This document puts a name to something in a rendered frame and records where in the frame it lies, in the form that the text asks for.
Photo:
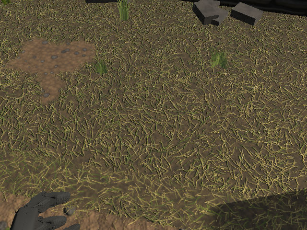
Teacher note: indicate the robot left hand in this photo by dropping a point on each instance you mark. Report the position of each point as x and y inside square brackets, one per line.
[27, 217]

